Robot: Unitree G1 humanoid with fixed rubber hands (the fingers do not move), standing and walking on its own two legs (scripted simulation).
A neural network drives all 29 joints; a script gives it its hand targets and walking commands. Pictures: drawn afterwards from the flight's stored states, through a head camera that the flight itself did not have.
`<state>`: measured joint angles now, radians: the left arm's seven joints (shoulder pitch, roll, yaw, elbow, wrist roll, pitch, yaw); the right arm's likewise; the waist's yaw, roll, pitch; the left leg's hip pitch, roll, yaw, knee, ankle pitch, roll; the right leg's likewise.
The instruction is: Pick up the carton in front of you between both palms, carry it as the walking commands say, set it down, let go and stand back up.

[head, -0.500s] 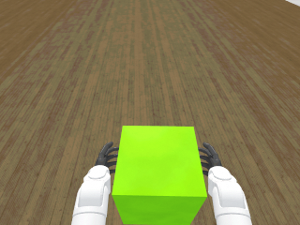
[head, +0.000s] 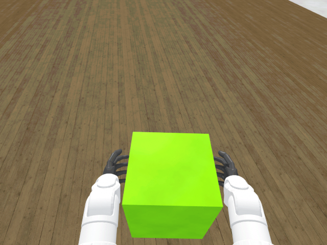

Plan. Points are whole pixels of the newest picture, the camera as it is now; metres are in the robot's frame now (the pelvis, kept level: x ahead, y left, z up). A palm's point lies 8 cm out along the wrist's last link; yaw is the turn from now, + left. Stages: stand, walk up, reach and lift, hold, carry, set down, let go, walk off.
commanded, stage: set down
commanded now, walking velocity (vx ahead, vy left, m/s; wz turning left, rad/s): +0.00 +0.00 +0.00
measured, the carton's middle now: (168, 187) +0.32 +0.01 -0.06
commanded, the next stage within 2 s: none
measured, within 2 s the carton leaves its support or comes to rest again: neither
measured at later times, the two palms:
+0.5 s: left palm (121, 189) +0.36 +0.16 -0.18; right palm (209, 188) +0.37 -0.14 -0.16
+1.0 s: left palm (122, 191) +0.41 +0.18 -0.30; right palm (195, 189) +0.43 -0.12 -0.30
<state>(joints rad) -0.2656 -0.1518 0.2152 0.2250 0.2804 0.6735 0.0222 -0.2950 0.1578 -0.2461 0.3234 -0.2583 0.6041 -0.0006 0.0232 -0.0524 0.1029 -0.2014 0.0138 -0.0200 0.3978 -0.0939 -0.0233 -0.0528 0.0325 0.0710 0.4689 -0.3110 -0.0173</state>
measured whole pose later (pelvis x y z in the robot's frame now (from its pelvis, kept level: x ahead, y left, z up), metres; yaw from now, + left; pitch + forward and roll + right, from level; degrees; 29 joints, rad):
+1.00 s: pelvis -0.05 +0.01 -0.20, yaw -6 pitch +46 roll -3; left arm -0.91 -0.04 0.50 0.57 0.29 0.30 0.02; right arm -0.98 0.04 -0.44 0.71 -0.21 0.25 -0.06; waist 0.06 -0.06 -0.17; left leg -1.88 -0.05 -0.12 1.42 -0.35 -0.06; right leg -1.73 0.15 0.07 1.52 -0.60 0.03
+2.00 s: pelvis -0.07 +0.02 -0.37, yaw -11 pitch +43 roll +0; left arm -1.38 0.22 0.53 0.80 0.12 0.27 0.00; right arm -1.57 -0.21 -0.10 1.02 0.02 0.25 -0.20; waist 0.18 -0.06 0.32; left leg -2.29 0.01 -0.07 2.00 -0.47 -0.06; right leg -2.17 0.24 0.07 2.12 -0.71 0.07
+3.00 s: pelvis -0.08 +0.02 -0.39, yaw -10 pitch +36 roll +2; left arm -1.52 0.35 0.56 1.13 0.09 0.09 -0.03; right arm -1.65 -0.29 -0.05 1.08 -0.01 0.17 -0.09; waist 0.16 -0.03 0.52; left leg -2.24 0.05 -0.03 2.08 -0.47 -0.04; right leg -2.14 0.17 0.05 2.22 -0.70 0.05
